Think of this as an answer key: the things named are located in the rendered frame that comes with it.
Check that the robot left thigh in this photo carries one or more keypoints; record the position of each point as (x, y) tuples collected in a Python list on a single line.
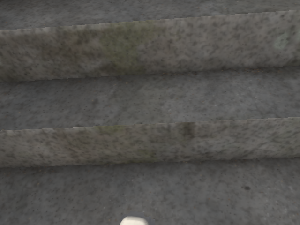
[(137, 218)]

